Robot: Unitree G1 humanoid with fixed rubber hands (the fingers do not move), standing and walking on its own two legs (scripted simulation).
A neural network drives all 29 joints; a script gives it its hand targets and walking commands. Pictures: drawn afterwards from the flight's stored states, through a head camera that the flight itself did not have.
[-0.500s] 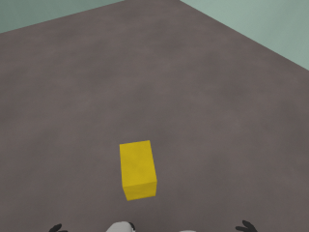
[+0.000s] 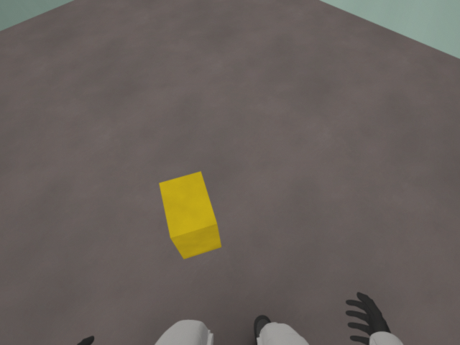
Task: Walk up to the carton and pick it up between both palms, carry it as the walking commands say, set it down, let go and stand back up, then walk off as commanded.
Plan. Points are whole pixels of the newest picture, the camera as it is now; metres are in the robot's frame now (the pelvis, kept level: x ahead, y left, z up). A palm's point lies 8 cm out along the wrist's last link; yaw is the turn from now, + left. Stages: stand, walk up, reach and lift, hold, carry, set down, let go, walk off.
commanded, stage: walk off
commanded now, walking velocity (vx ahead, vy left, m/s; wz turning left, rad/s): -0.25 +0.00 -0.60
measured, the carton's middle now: (192, 216) +0.58 +0.22 -0.64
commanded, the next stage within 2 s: none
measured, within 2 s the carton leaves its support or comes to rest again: neither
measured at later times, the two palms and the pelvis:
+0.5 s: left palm out of the picture +0.01 +0.34 -0.14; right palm out of the picture -0.06 -0.20 -0.09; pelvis -0.11 +0.09 +0.00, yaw -18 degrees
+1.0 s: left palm out of the picture -0.06 +0.28 -0.12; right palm out of the picture -0.28 -0.21 -0.14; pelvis -0.25 +0.07 -0.01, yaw -34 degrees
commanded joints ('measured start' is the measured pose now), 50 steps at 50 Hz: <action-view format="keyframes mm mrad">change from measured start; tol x32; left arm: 1 1 183 8 -41 -8 1 9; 50 -48 156 -14 -92 3 -31 -4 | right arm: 1 34 -131 -33 -50 34 -12 -8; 50 21 -55 -8 -166 -18 -7 19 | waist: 1 11 -254 -174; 7 -25 274 -174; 38 9 198 -280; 41 69 -438 -136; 50 8 -168 -229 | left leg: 1 122 -2 -82 -186 47 -49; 5 477 96 -60 -541 195 10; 7 195 534 -299 -684 104 139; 10 -187 356 -19 -667 231 93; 20 390 342 51 -435 851 39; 37 115 512 163 -438 205 140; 41 -403 191 278 134 -211 -47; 50 -234 93 11 328 110 -32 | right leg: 1 -52 -177 403 -204 74 -63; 6 -332 62 95 205 -468 101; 13 -239 11 -139 929 -289 100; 38 -49 -133 -305 308 -307 38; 42 -246 -454 469 -238 -57 -188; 45 -375 -288 282 -211 -469 -120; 50 -90 -207 190 -113 -134 -51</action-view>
